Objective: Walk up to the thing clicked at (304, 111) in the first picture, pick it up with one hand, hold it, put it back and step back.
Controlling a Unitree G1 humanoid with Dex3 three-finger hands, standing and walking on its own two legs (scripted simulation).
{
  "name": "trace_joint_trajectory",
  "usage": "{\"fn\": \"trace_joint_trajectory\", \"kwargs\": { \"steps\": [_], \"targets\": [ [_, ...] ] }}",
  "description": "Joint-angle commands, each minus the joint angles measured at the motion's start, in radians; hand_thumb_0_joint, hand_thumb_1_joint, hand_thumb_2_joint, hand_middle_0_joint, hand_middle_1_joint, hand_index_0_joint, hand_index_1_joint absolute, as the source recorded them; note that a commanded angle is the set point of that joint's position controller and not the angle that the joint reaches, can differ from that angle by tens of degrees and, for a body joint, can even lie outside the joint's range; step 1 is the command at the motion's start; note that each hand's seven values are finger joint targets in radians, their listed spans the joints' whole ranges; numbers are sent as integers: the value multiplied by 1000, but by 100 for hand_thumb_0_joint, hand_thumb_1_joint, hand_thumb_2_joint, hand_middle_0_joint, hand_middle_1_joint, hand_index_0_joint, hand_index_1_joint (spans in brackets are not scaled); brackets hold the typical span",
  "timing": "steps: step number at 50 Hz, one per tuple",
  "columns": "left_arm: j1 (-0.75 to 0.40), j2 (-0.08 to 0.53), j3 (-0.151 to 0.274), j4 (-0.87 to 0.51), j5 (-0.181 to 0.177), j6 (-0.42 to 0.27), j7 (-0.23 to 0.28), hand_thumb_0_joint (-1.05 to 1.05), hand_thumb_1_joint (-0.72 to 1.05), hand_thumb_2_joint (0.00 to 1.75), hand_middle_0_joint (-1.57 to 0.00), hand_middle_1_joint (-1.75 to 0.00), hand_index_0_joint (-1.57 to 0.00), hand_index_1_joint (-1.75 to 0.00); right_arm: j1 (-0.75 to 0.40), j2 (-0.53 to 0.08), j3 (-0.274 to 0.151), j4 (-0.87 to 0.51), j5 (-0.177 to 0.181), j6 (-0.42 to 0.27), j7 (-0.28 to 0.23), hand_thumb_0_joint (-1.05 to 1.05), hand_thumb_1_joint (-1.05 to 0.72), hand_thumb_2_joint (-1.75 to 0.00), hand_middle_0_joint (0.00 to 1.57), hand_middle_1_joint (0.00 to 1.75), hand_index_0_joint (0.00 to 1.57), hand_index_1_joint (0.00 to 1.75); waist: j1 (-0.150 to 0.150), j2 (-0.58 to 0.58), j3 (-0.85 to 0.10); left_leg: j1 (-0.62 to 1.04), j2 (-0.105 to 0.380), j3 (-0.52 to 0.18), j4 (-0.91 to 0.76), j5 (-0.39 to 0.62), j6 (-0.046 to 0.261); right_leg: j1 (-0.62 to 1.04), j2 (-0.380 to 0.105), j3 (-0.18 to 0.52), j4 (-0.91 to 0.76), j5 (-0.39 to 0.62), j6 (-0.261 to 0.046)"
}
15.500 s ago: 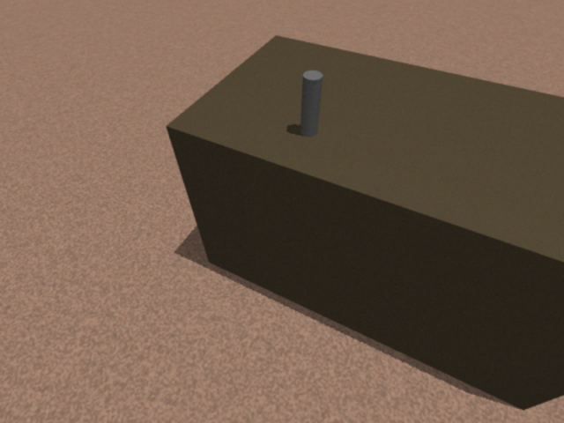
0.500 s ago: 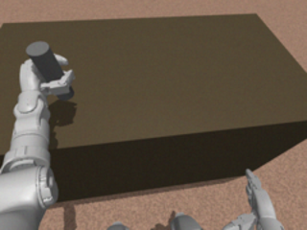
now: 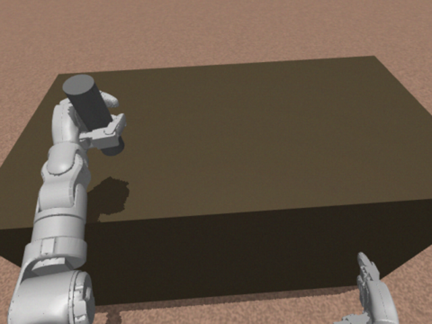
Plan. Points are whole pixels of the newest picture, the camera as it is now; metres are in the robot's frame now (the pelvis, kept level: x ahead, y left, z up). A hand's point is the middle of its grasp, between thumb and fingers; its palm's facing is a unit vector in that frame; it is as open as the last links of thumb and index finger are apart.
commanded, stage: lift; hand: left
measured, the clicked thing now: (98, 120) +0.42 +0.20 +0.18
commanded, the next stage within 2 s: hold in 0.76 s
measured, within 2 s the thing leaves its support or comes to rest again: neither
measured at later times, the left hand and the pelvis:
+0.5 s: hand (92, 133) +0.34 +0.17 +0.22, palm faces +0.14 -0.99 -0.04, open 5.8 cm; pelvis -0.02 -0.01 +0.01, yaw +1 degrees
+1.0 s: hand (77, 132) +0.32 +0.18 +0.25, palm faces +0.14 -0.99 -0.01, open 5.8 cm; pelvis -0.02 +0.00 +0.02, yaw +1 degrees
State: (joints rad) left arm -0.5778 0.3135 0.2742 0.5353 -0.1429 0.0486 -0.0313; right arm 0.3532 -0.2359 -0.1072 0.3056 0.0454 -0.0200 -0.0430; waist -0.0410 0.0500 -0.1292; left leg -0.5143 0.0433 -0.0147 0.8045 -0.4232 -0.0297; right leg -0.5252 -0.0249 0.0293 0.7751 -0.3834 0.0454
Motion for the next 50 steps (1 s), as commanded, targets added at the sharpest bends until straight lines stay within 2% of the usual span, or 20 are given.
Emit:
{"fn": "trace_joint_trajectory", "kwargs": {
  "steps": [1,2,3,5,6,9,10,12,13,22,24,29,32,35,36,37,41,43,46,50],
  "targets": [
    [-404,210,38,-327,-27,-7,-13,0,56,134,-136,-144,-138,-143,-52,-141,-70,-131,6,-75,-18,0,57,-4,5,5,5,5,3,-59,-278,170,-31,41,-114,384,29,175,25,-70,-100,368,-25],
    [-389,184,24,-354,-28,12,-14,0,57,134,-135,-144,-138,-143,-77,-121,-44,-133,8,-81,-16,0,58,-4,5,5,5,5,19,-48,-276,177,-36,44,-121,373,28,184,22,-68,-110,362,-25],
    [-415,215,53,-426,-37,23,-12,0,56,135,-137,-146,-139,-145,-61,-99,-28,-105,9,-85,-15,0,58,-4,5,5,5,5,22,-24,-254,184,-39,47,-127,350,29,175,19,-69,-118,335,-24],
    [-386,174,32,-434,-41,57,-10,0,55,135,-137,-146,-139,-145,-86,-131,-61,-104,8,-91,-20,0,58,-4,5,5,5,5,14,-38,-266,205,-38,46,-132,376,27,185,20,-73,-121,355,-26],
    [-430,208,45,-528,-39,66,-4,0,57,134,-136,-145,-138,-144,-78,-118,-40,-89,6,-97,-16,0,58,-4,5,5,5,5,22,-21,-250,206,-39,46,-141,355,26,184,19,-73,-130,331,-27],
    [-396,205,37,-589,-26,107,2,0,61,135,-136,-145,-138,-144,-84,-105,-30,-67,5,-111,-18,0,57,-4,5,5,5,5,23,-10,-252,241,-40,44,-156,342,25,190,19,-75,-140,309,-28],
    [-388,216,40,-616,-24,115,2,0,62,134,-136,-144,-138,-143,-104,-136,-62,-75,4,-115,-23,0,57,-4,5,5,5,5,18,-23,-246,237,-41,43,-160,327,26,190,19,-76,-149,295,-27],
    [-337,170,19,-616,-34,150,-6,0,62,135,-136,-146,-139,-145,-107,-92,-18,-76,6,-126,-20,0,57,-4,5,5,5,5,26,-45,-243,235,-46,42,-166,322,32,218,14,-75,-164,297,-22],
    [-334,186,44,-637,-45,162,-7,0,63,136,-136,-146,-138,-145,-103,-104,-27,-38,6,-130,-25,0,57,-4,5,5,5,5,26,-46,-221,240,-47,42,-172,305,33,205,13,-74,-168,281,-22],
    [-291,153,35,-635,-59,274,-13,0,66,136,-138,-146,-140,-145,-170,-126,-40,19,4,-172,-33,0,57,-4,5,5,5,5,31,-68,-148,252,-52,41,-226,230,35,198,10,-78,-221,202,-24],
    [-348,175,41,-734,-61,279,-15,0,65,135,-139,-147,-141,-146,-151,-109,-31,45,4,-182,-29,0,57,-4,5,5,5,5,34,-24,-152,265,-53,43,-237,207,32,190,12,-80,-225,176,-30],
    [-314,165,56,-727,-76,306,-15,0,61,134,-136,-145,-139,-144,-168,-130,-54,60,5,-208,-27,0,56,-4,5,5,5,5,38,-53,-141,271,-48,31,-257,196,32,203,16,-88,-239,160,-30],
    [-304,152,51,-759,-80,320,-11,0,60,133,-136,-144,-138,-143,-179,-94,-21,81,5,-222,-23,0,56,-4,5,5,5,5,49,-33,-134,273,-53,35,-256,206,34,213,10,-83,-248,170,-28],
    [-282,119,33,-724,-78,338,-4,0,58,132,-136,-143,-138,-143,-221,-106,-33,75,4,-237,-24,0,55,-5,5,5,5,5,49,-42,-132,268,-52,34,-263,201,32,224,11,-85,-253,163,-30],
    [-324,159,58,-803,-80,335,1,0,58,133,-137,-144,-139,-144,-214,-122,-47,96,1,-238,-25,0,56,-5,5,5,5,5,54,-40,-161,276,-54,33,-264,198,33,236,10,-83,-257,160,-29],
    [-291,154,59,-742,-74,344,3,0,56,133,-137,-144,-139,-144,-217,-135,-57,91,0,-244,-27,0,55,-5,5,5,5,5,45,-50,-153,286,-48,27,-266,214,33,238,12,-86,-251,176,-29],
    [-266,126,36,-762,-70,358,4,0,54,131,-136,-143,-138,-142,-217,-101,-35,124,2,-251,-25,0,55,-5,5,5,5,5,51,-34,-136,284,-49,26,-269,233,30,235,14,-90,-254,191,-30],
    [-256,135,61,-751,-81,370,5,0,55,130,-135,-142,-137,-142,-238,-145,-68,108,-1,-261,-30,0,55,-5,5,5,5,5,45,-76,-152,299,-47,26,-270,235,32,249,18,-92,-258,191,-27],
    [-298,152,63,-839,-81,372,-3,0,55,123,-133,-137,-135,-137,-210,-101,-33,123,0,-263,-28,0,54,-5,5,5,5,5,47,-59,-172,318,-51,30,-264,271,33,250,15,-90,-260,224,-25],
    [-252,119,45,-797,-86,391,-13,0,55,122,-131,-135,-132,-135,-231,-115,-44,140,-1,-273,-29,0,54,-5,5,5,5,5,54,-56,-126,296,-51,27,-276,256,31,245,17,-93,-265,210,-27]
  ]
}}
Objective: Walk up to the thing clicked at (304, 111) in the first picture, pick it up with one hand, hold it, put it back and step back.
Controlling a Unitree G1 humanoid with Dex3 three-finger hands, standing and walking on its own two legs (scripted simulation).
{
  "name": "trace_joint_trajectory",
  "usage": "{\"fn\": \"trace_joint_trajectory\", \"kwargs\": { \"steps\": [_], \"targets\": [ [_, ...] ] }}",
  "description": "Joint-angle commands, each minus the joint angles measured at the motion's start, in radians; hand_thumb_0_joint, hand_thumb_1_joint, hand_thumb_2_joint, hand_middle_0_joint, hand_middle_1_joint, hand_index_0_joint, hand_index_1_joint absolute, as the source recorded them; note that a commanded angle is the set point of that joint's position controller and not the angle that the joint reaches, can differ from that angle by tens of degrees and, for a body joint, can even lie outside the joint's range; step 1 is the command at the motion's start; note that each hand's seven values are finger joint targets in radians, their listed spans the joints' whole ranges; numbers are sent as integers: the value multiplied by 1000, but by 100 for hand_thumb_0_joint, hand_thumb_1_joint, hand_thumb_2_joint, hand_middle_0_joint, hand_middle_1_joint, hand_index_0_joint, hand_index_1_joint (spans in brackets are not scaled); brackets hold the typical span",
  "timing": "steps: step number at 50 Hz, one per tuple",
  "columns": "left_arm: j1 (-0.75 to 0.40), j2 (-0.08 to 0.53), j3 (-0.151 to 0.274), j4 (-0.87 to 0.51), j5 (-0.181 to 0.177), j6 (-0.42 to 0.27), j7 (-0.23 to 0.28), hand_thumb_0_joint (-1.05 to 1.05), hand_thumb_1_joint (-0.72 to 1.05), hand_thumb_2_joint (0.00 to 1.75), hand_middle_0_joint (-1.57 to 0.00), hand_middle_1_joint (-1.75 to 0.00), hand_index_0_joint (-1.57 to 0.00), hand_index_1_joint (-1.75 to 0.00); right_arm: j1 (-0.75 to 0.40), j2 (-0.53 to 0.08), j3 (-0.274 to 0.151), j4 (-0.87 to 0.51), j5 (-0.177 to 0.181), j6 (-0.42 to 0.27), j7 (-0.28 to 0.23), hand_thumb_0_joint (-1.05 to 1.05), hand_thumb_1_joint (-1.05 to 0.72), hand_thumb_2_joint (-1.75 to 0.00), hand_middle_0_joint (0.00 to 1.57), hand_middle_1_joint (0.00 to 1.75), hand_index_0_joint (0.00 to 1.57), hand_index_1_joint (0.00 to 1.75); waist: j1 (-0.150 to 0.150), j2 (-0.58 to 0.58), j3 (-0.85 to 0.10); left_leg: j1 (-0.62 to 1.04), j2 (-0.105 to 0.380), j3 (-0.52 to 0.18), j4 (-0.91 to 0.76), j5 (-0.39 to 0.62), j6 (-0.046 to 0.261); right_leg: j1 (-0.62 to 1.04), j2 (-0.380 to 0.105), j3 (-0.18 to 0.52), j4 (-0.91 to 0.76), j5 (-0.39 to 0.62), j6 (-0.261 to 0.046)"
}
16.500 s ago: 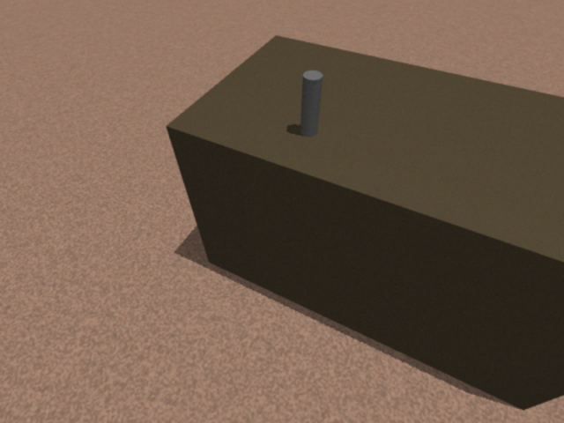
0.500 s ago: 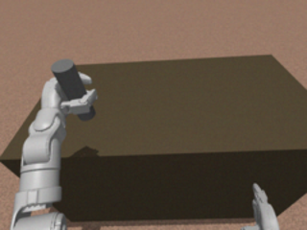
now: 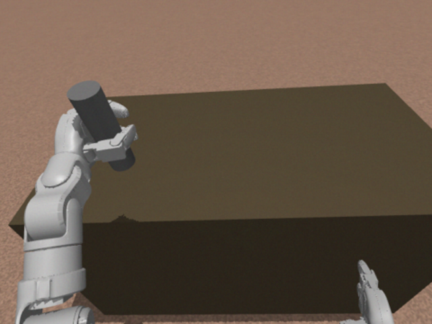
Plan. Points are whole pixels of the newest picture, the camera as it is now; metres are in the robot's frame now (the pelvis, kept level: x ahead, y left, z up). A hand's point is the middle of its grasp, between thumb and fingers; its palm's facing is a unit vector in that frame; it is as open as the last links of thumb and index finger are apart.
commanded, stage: hold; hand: left
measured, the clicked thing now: (106, 131) +0.35 +0.18 +0.24
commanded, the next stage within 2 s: none
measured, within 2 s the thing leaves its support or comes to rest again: neither
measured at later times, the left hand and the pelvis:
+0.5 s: hand (115, 127) +0.35 +0.17 +0.25, palm faces +0.09 -1.00 +0.00, open 5.8 cm; pelvis +0.01 +0.00 +0.00, yaw +0 degrees
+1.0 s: hand (112, 128) +0.34 +0.17 +0.25, palm faces +0.09 -1.00 -0.02, open 5.8 cm; pelvis +0.01 +0.00 +0.00, yaw +0 degrees
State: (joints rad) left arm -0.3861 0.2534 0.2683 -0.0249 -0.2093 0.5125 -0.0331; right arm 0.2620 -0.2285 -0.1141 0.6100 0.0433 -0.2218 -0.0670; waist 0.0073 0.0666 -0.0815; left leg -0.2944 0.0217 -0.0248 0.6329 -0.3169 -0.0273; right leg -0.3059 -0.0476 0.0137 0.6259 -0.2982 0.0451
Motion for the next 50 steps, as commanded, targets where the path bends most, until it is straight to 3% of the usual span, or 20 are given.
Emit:
{"fn": "trace_joint_trajectory", "kwargs": {
  "steps": [1,3,4,6,7,12,13,19,22,24,25,28,29,33,34,37,39,41,46,50],
  "targets": [
    [-435,171,49,-221,-20,-66,-13,0,56,123,-133,-137,-134,-137,-138,-114,-28,-179,1,-74,-3,0,54,-5,5,5,5,5,-1,-75,-167,78,-28,39,-106,146,29,23,39,-76,-117,123,-26],
    [-483,201,58,-276,-18,-61,-14,0,54,124,-133,-138,-135,-138,-121,-117,-35,-159,2,-71,-1,0,54,-5,5,5,5,5,-2,-30,-184,92,-26,37,-114,158,24,21,42,-77,-113,133,-31],
    [-453,177,51,-244,-22,-52,-15,0,53,123,-132,-137,-134,-137,-127,-93,-11,-158,4,-70,2,0,54,-5,5,5,5,5,11,-38,-162,77,-26,34,-115,158,24,27,42,-83,-117,129,-32],
    [-484,212,80,-312,-24,-48,-10,0,53,123,-133,-138,-134,-137,-115,-108,-28,-141,4,-73,3,0,54,-5,5,5,5,5,8,-30,-186,94,-31,37,-105,175,27,35,39,-80,-115,146,-31],
    [-453,198,70,-280,-23,-40,-12,0,53,123,-132,-137,-134,-137,-112,-118,-39,-142,5,-74,2,0,54,-5,5,5,5,5,-4,-33,-183,99,-30,39,-106,172,28,32,39,-78,-116,147,-31],
    [-483,217,82,-346,-22,-25,-5,0,53,123,-132,-137,-133,-136,-136,-103,-27,-130,3,-86,3,0,54,-5,5,5,5,5,11,-44,-176,92,-34,38,-109,147,29,31,39,-78,-127,118,-29],
    [-483,205,77,-342,-27,-22,-7,0,53,122,-132,-136,-133,-136,-138,-116,-38,-142,2,-92,0,0,54,-5,5,5,5,5,0,-64,-185,99,-33,37,-112,135,31,33,40,-79,-130,107,-28],
    [-439,169,54,-295,-32,19,-20,0,54,126,-136,-141,-137,-141,-153,-99,-13,-114,5,-93,-5,0,54,-5,5,5,5,5,15,-76,-162,91,-34,33,-115,153,31,28,39,-81,-129,122,-29],
    [-405,141,44,-261,-37,44,-27,0,53,127,-137,-142,-139,-142,-174,-129,-36,-131,6,-95,-4,0,54,-5,5,5,5,5,14,-72,-189,106,-30,33,-110,196,27,38,42,-83,-122,155,-31],
    [-419,164,69,-301,-41,47,-24,0,56,127,-137,-143,-139,-142,-150,-127,-36,-116,5,-91,1,0,54,-5,5,5,5,5,17,-75,-194,103,-29,31,-108,210,27,47,43,-85,-119,170,-30],
    [-427,166,55,-347,-33,45,-22,0,56,127,-137,-143,-139,-142,-150,-110,-25,-111,8,-87,7,0,54,-5,5,5,5,5,27,-46,-194,101,-32,32,-110,222,24,48,43,-85,-113,179,-33],
    [-414,195,97,-353,-30,35,-12,0,56,126,-136,-142,-138,-141,-141,-128,-46,-153,6,-85,7,0,55,-5,5,5,5,5,15,-99,-204,113,-32,36,-96,233,31,61,41,-82,-120,193,-23],
    [-396,173,82,-333,-27,35,-10,0,56,127,-135,-143,-137,-142,-122,-114,-39,-133,6,-79,7,0,54,-5,5,5,5,5,11,-104,-198,107,-33,36,-100,233,32,56,41,-80,-118,197,-24],
    [-434,204,91,-429,-24,5,-1,0,54,126,-132,-140,-134,-139,-135,-103,-39,-131,6,-82,3,0,55,-5,5,5,5,5,14,-35,-206,112,-36,40,-97,232,28,45,37,-74,-113,197,-28],
    [-421,203,103,-404,-27,4,3,0,56,127,-133,-141,-135,-140,-121,-117,-50,-140,1,-86,-1,0,55,-5,5,5,5,5,1,-69,-210,119,-34,40,-96,227,30,50,37,-72,-118,196,-22],
    [-427,210,100,-431,-28,-6,2,0,55,126,-133,-141,-135,-140,-144,-110,-41,-107,1,-97,-5,0,54,-5,5,5,5,5,12,-27,-198,105,-39,39,-97,204,29,48,33,-71,-120,179,-26],
    [-429,197,77,-408,-25,0,-6,0,50,127,-134,-142,-136,-142,-157,-115,-43,-115,-1,-101,-9,0,54,-5,5,5,5,5,0,-36,-200,115,-36,36,-99,208,29,48,34,-70,-119,183,-25],
    [-426,209,89,-379,-27,5,-14,0,53,128,-135,-142,-137,-142,-179,-107,-30,-93,-1,-105,-10,0,54,-5,5,5,5,5,14,-23,-184,108,-34,32,-102,205,26,42,37,-77,-118,171,-28],
    [-411,168,50,-298,-39,34,-51,0,53,130,-137,-145,-139,-144,-182,-99,-6,-103,0,-101,-10,0,54,-5,5,5,5,5,13,-68,-168,99,-32,28,-115,192,30,43,39,-82,-126,160,-29],
    [-406,177,62,-301,-45,46,-59,0,58,131,-137,-145,-139,-145,-155,-119,-23,-109,6,-98,-5,0,55,-5,5,5,5,5,5,-81,-165,105,-33,31,-117,180,31,26,44,-84,-129,151,-28]
  ]
}}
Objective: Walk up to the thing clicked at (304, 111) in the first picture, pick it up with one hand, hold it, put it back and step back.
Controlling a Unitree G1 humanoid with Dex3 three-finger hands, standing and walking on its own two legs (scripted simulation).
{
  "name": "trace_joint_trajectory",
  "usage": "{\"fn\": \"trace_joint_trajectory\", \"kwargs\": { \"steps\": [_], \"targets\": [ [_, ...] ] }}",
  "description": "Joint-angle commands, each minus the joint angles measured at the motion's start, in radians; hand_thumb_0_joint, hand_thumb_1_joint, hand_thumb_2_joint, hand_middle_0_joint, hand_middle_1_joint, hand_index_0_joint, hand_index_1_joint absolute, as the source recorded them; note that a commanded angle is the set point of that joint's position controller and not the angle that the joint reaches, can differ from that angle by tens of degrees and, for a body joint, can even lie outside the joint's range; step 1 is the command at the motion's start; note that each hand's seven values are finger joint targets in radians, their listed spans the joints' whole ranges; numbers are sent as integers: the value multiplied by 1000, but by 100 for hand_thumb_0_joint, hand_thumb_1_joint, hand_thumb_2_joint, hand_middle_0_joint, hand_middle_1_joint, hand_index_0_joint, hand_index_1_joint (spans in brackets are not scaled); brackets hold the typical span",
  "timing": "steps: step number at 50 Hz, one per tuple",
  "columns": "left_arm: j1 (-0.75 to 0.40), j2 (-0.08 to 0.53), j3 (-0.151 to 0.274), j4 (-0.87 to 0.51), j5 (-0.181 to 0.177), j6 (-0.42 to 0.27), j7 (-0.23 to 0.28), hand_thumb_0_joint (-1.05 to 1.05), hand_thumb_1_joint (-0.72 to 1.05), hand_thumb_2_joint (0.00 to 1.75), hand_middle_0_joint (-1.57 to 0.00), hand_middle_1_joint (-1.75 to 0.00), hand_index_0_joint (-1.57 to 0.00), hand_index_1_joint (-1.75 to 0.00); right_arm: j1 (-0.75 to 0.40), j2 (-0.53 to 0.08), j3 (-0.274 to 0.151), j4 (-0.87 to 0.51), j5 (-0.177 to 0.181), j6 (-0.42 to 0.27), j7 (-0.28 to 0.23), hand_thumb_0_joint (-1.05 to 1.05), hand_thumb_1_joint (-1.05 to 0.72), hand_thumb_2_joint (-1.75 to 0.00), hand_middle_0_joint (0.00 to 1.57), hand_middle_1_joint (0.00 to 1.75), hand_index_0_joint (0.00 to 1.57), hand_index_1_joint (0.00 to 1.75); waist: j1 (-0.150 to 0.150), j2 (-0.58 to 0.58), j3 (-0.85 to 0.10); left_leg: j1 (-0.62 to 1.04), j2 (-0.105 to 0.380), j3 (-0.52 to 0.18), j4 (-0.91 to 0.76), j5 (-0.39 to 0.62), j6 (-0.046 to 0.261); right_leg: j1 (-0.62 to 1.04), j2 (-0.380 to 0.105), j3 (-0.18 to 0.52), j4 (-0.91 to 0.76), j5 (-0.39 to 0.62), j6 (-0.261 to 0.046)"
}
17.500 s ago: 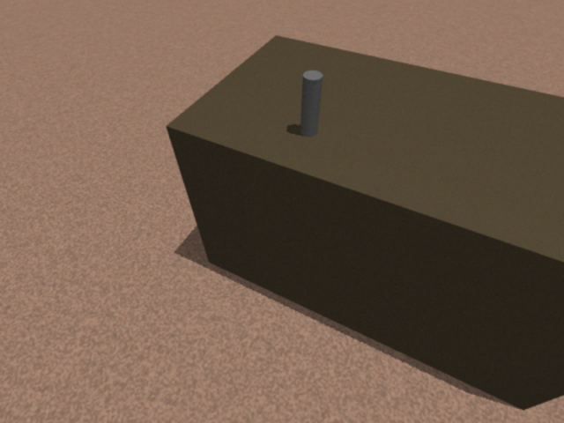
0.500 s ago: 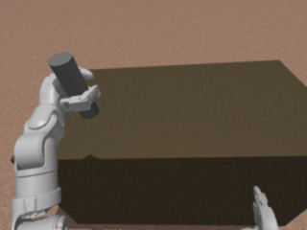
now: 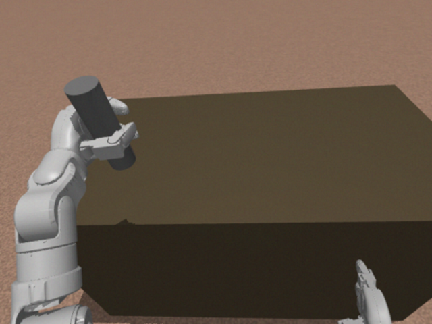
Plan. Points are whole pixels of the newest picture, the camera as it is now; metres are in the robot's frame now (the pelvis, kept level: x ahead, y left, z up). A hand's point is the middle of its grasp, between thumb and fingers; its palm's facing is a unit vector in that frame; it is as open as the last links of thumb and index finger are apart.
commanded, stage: hold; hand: left
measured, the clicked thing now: (105, 128) +0.34 +0.18 +0.25
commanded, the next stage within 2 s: crouch in 1.46 s
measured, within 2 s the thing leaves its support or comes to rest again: neither
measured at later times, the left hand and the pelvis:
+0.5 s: hand (114, 134) +0.34 +0.17 +0.24, palm faces +0.09 -1.00 -0.03, open 5.8 cm; pelvis +0.00 +0.00 +0.00, yaw +0 degrees
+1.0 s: hand (118, 129) +0.34 +0.16 +0.25, palm faces +0.07 -1.00 -0.01, open 5.8 cm; pelvis +0.00 +0.00 +0.00, yaw +0 degrees
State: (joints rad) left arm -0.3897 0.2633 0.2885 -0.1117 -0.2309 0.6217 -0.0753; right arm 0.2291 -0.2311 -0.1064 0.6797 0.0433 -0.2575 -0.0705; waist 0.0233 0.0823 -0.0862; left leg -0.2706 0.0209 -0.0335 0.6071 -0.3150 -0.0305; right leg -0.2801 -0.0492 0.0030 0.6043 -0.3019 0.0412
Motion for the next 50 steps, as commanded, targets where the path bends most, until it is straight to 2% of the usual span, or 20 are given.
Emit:
{"fn": "trace_joint_trajectory", "kwargs": {
  "steps": [1,5,8,11,13,14,15,21,24,28,29,30,33,35,36,40,43,44,45,50],
  "targets": [
    [-425,173,43,-224,-20,-65,-14,0,57,131,-137,-146,-139,-145,-106,-119,-34,-183,5,-63,-1,0,55,-5,5,5,5,5,-14,-99,-182,89,-34,42,-87,187,37,8,44,-70,-108,165,-24],
    [-426,211,100,-297,-18,-76,22,0,56,127,-132,-141,-135,-141,-104,-113,-51,-174,7,-61,5,0,55,-5,5,5,5,5,5,-78,-193,81,-37,46,-81,201,33,21,43,-68,-103,171,-24],
    [-447,226,114,-342,-13,-94,45,0,58,129,-133,-142,-135,-142,-103,-105,-51,-205,5,-66,3,0,55,-5,5,5,5,5,2,-73,-219,96,-33,46,-77,216,31,36,43,-65,-94,183,-23],
    [-382,180,81,-294,-10,-96,43,0,57,130,-133,-143,-135,-143,-108,-83,-31,-181,3,-64,2,0,54,-5,5,5,5,5,5,-77,-181,77,-32,42,-75,217,30,29,42,-67,-94,184,-23],
    [-420,186,71,-333,-9,-98,36,0,56,131,-136,-145,-138,-145,-138,-86,-28,-189,2,-68,0,0,54,-6,5,5,5,5,12,-58,-203,79,-39,46,-71,218,32,40,37,-63,-96,191,-24],
    [-414,206,94,-311,-15,-92,32,0,56,132,-137,-146,-139,-146,-133,-104,-42,-173,2,-67,-3,0,54,-5,5,5,5,5,5,-55,-196,83,-39,48,-67,208,33,31,36,-60,-99,185,-22],
    [-410,189,65,-295,-9,-83,25,0,56,133,-138,-147,-140,-147,-146,-87,-22,-173,2,-68,-3,0,54,-5,5,5,5,5,7,-46,-186,76,-41,49,-71,204,33,27,35,-60,-99,179,-24],
    [-421,160,31,-209,-14,-57,-4,0,58,134,-140,-149,-142,-148,-163,-116,-31,-154,0,-73,-7,0,55,-5,5,5,5,5,-6,-87,-162,72,-33,40,-88,167,35,4,42,-68,-106,144,-25],
    [-420,170,39,-240,-14,-57,-7,0,59,132,-138,-147,-140,-146,-131,-106,-24,-150,5,-68,-3,0,55,-5,5,5,5,5,-4,-85,-179,83,-35,41,-86,187,34,6,45,-71,-101,159,-26],
    [-459,203,72,-282,-18,-71,6,0,56,130,-134,-144,-136,-143,-106,-127,-53,-166,4,-72,-3,0,55,-5,5,5,5,5,-17,-83,-204,99,-32,42,-77,215,34,13,45,-68,-94,190,-23],
    [-458,219,86,-284,-12,-74,17,0,57,130,-132,-143,-134,-142,-113,-102,-32,-166,5,-71,1,0,55,-5,5,5,5,5,-4,-78,-187,85,-35,44,-78,208,33,12,45,-69,-96,180,-24],
    [-474,211,76,-280,-6,-73,25,0,56,131,-133,-144,-135,-143,-101,-104,-37,-174,4,-73,-2,0,55,-5,5,5,5,5,-18,-84,-201,97,-35,46,-76,203,34,9,45,-64,-94,177,-23],
    [-487,230,109,-345,-18,-87,41,0,57,132,-133,-144,-135,-143,-104,-103,-45,-157,4,-76,-6,0,55,-5,5,5,5,5,-4,-54,-217,92,-32,43,-74,203,30,23,43,-66,-91,177,-25],
    [-479,194,74,-344,-16,-83,47,0,55,133,-135,-146,-137,-145,-122,-75,-18,-174,5,-81,0,0,55,-5,5,5,5,5,7,-28,-200,80,-32,43,-76,210,25,25,43,-68,-85,178,-30],
    [-458,199,83,-278,-10,-77,46,0,54,134,-134,-146,-136,-145,-125,-95,-33,-171,1,-80,-4,0,54,-6,5,5,5,5,-2,-47,-206,84,-27,39,-75,224,25,26,44,-68,-82,185,-29],
    [-474,176,47,-206,-7,-59,29,0,54,136,-137,-148,-138,-148,-154,-93,-16,-172,0,-81,-6,0,54,-6,5,5,5,5,-3,-65,-174,67,-30,40,-78,208,28,18,43,-66,-92,179,-29],
    [-460,171,43,-175,-12,-43,14,0,57,135,-139,-148,-141,-148,-166,-94,-12,-150,2,-80,-5,0,55,-5,5,5,5,5,9,-60,-160,61,-33,42,-84,175,30,8,44,-70,-100,146,-28],
    [-466,172,39,-196,-12,-42,7,0,57,135,-139,-148,-141,-148,-146,-106,-23,-164,1,-77,-6,0,55,-5,5,5,5,5,-5,-78,-186,77,-31,43,-82,182,33,9,45,-68,-102,155,-28],
    [-470,168,40,-214,-16,-42,9,0,57,135,-139,-148,-141,-148,-153,-89,-9,-153,3,-76,-2,0,55,-5,5,5,5,5,14,-70,-171,58,-33,42,-84,178,31,12,46,-71,-101,149,-30],
    [-458,191,69,-239,-18,-43,13,0,59,133,-136,-146,-138,-145,-116,-110,-37,-159,6,-71,7,0,55,-5,5,5,5,5,3,-92,-188,71,-31,44,-78,190,34,17,47,-69,-96,162,-26]
  ]
}}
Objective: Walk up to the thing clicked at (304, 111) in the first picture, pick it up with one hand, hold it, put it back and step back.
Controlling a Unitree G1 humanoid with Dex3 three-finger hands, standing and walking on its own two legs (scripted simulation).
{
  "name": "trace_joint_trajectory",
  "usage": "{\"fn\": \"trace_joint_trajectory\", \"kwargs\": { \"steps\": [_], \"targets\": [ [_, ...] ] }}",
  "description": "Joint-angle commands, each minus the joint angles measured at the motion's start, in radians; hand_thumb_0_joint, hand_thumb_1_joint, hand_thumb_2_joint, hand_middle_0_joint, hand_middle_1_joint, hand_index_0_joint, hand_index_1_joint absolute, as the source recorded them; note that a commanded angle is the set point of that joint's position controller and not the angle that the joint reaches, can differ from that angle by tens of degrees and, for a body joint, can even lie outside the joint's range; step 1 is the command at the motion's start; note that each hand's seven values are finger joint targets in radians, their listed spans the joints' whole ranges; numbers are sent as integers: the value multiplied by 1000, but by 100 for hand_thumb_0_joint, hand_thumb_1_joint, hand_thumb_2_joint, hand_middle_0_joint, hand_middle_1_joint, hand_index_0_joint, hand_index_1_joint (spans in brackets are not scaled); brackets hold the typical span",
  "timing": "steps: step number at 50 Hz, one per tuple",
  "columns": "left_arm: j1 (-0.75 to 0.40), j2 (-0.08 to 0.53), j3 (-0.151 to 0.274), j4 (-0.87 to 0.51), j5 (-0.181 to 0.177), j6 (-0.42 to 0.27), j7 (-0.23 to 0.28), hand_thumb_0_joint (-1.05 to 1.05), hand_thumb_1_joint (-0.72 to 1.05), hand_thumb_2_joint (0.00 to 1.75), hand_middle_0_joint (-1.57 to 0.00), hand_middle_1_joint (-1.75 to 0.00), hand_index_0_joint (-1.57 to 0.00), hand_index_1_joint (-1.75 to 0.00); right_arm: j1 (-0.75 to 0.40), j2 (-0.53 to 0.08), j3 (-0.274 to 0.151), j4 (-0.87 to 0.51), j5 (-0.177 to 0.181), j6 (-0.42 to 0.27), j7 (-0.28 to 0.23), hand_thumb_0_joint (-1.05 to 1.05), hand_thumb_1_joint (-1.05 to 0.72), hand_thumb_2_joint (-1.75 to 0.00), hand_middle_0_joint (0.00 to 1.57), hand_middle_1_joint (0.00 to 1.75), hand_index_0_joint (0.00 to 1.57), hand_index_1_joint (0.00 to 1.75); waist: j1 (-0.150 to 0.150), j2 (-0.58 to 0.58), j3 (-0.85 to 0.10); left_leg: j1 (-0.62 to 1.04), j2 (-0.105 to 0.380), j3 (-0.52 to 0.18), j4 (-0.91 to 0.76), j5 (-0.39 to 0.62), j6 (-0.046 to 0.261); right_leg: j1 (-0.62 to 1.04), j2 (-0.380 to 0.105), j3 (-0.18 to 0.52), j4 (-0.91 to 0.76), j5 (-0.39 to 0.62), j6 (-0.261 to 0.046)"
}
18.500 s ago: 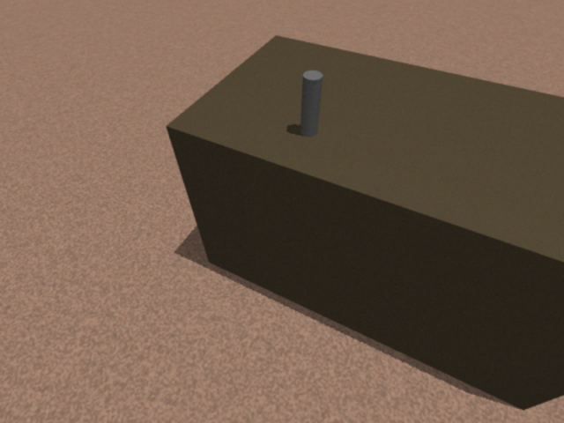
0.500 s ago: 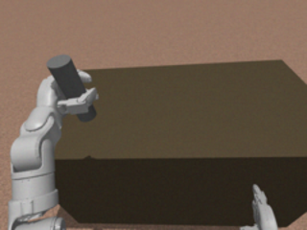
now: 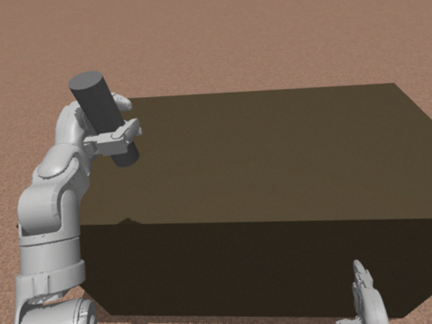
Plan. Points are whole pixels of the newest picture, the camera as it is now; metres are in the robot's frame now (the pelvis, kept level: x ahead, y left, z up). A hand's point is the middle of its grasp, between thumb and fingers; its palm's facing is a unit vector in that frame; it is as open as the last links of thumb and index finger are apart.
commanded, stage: hold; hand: left
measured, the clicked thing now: (109, 124) +0.34 +0.18 +0.26
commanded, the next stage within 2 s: crouch in 0.46 s
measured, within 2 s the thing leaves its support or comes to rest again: neither
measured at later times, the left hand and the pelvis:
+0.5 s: hand (119, 124) +0.34 +0.16 +0.25, palm faces +0.07 -1.00 -0.01, open 5.8 cm; pelvis +0.00 +0.00 +0.00, yaw +0 degrees
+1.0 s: hand (136, 140) +0.39 +0.17 +0.18, palm faces +0.12 -0.99 +0.00, open 5.8 cm; pelvis -0.01 +0.00 +0.00, yaw +0 degrees
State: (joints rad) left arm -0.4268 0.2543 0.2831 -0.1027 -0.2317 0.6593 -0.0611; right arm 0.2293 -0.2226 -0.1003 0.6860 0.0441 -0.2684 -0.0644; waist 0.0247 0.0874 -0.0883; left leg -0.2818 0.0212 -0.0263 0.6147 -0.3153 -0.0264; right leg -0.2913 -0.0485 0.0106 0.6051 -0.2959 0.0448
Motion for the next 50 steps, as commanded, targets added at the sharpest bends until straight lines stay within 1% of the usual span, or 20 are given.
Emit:
{"fn": "trace_joint_trajectory", "kwargs": {
  "steps": [1,6,8,12,13,14,17,19,20,21,27,28,31,32,34,36,40,45,47,50],
  "targets": [
    [-439,220,85,-274,-11,-85,6,0,59,133,-135,-145,-137,-145,-113,-103,-29,-171,5,-57,3,0,55,-5,5,5,5,5,6,-82,-206,82,-36,40,-83,201,30,36,44,-74,-96,167,-31],
    [-456,222,96,-329,-14,-108,26,0,59,132,-133,-144,-135,-143,-118,-101,-37,-176,4,-58,-5,0,55,-5,5,5,5,5,-2,-82,-209,84,-37,43,-78,188,32,35,41,-69,-96,158,-27],
    [-448,209,79,-337,-10,-109,32,0,59,132,-133,-144,-135,-144,-128,-96,-32,-172,3,-63,-6,0,55,-5,5,5,5,5,0,-61,-203,85,-38,42,-78,185,29,31,41,-68,-92,155,-29],
    [-456,213,75,-295,-8,-103,23,0,57,134,-136,-146,-137,-146,-138,-102,-29,-152,-1,-70,-16,0,54,-5,5,5,5,5,-13,-51,-206,98,-36,40,-76,186,28,19,41,-68,-90,158,-29],
    [-456,204,65,-257,-10,-98,15,0,57,135,-136,-146,-137,-146,-146,-115,-35,-166,-2,-72,-18,0,54,-6,5,5,5,5,-15,-71,-188,87,-31,34,-83,181,27,14,45,-73,-94,151,-29],
    [-459,177,40,-233,-12,-91,10,0,57,134,-136,-146,-137,-146,-157,-94,-11,-168,-2,-71,-18,0,55,-5,5,5,5,5,-13,-70,-183,85,-36,37,-81,185,29,19,40,-70,-96,160,-30],
    [-465,203,55,-209,-13,-79,0,0,58,134,-137,-146,-138,-146,-161,-118,-32,-156,0,-75,-22,0,55,-5,5,5,5,5,-12,-79,-176,81,-40,42,-80,165,33,13,39,-69,-102,143,-27],
    [-475,178,35,-192,-14,-65,-4,0,57,134,-137,-146,-138,-146,-148,-105,-19,-154,1,-73,-19,0,55,-5,5,5,5,5,-11,-92,-163,73,-38,40,-88,159,32,8,42,-73,-104,137,-29],
    [-481,190,38,-212,-12,-66,-2,0,56,133,-135,-145,-137,-144,-154,-101,-17,-147,4,-72,-16,0,55,-5,5,5,5,5,1,-70,-159,68,-37,38,-94,156,28,5,45,-77,-101,127,-33],
    [-482,202,57,-186,-15,-63,-2,0,58,133,-135,-145,-137,-145,-139,-115,-30,-161,4,-71,-18,0,56,-5,5,5,5,5,-10,-86,-181,86,-35,38,-91,163,30,10,45,-75,-103,135,-31],
    [-486,221,85,-213,-11,-69,19,0,58,130,-132,-143,-134,-142,-115,-113,-42,-178,7,-64,-4,0,55,-5,5,5,5,5,0,-104,-207,81,-33,39,-83,201,29,33,48,-77,-89,165,-29],
    [-490,234,94,-221,-8,-71,21,0,54,137,-137,-150,-138,-150,-98,-104,-35,-178,8,-58,-1,0,54,-6,5,5,5,5,-4,-88,-211,85,-36,43,-81,203,30,29,45,-74,-95,169,-28],
    [-490,194,63,-217,0,-82,28,0,54,133,-137,-146,-139,-146,-110,-84,-23,-175,5,-56,3,0,58,-4,5,5,5,5,2,-65,-185,73,-32,42,-86,200,24,19,45,-72,-88,161,-33],
    [-481,204,81,-204,-4,-85,32,0,55,132,-136,-145,-138,-144,-111,-79,-19,-160,5,-55,4,0,58,-4,5,5,5,5,5,-66,-181,69,-32,42,-84,195,24,19,45,-73,-92,157,-31],
    [-491,197,69,-173,-4,-90,32,0,52,131,-137,-145,-138,-144,-120,-77,-9,-160,2,-56,5,0,58,-4,5,5,5,5,3,-78,-162,55,-29,38,-88,184,26,14,45,-73,-93,149,-31],
    [-511,185,36,-148,8,-99,31,0,53,132,-138,-146,-140,-146,-144,-85,-10,-168,1,-62,2,0,58,-4,5,5,5,5,-7,-69,-160,59,-31,39,-91,160,26,3,44,-71,-95,134,-32],
    [-543,181,10,-18,23,-141,23,0,53,132,-139,-146,-140,-146,-165,-93,-5,-139,-9,-80,-10,0,58,-4,5,5,5,5,-30,-111,-158,50,-37,41,-87,119,34,-12,37,-59,-104,107,-25],
    [-639,225,21,125,38,-255,16,0,56,132,-138,-146,-140,-145,-151,-83,12,-111,-15,-105,-16,0,59,-4,5,5,5,5,-52,-100,-201,49,-35,40,-76,113,33,-42,35,-52,-82,114,-26],
    [-687,260,47,157,39,-308,27,0,59,131,-138,-145,-139,-144,-129,-120,-14,-122,-19,-113,-17,0,59,-4,5,5,5,5,-61,-112,-242,63,-31,34,-70,123,31,-37,39,-57,-74,123,-26],
    [-704,272,48,218,43,-388,27,0,60,133,-136,-145,-138,-145,-111,-114,-9,-138,-17,-121,-11,0,58,-4,5,5,5,5,-68,-86,-288,64,-29,32,-53,158,28,-24,39,-53,-58,160,-27]
  ]
}}
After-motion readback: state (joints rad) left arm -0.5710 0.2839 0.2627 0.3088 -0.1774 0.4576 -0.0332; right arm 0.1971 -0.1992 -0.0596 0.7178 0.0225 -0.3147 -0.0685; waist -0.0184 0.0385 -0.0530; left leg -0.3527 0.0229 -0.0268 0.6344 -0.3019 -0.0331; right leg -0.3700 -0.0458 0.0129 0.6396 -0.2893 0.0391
